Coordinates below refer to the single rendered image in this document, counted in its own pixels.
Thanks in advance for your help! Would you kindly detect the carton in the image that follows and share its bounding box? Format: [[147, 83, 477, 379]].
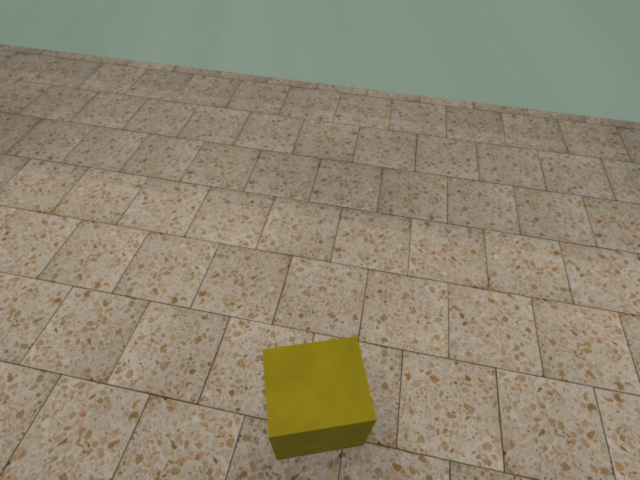
[[262, 336, 377, 460]]

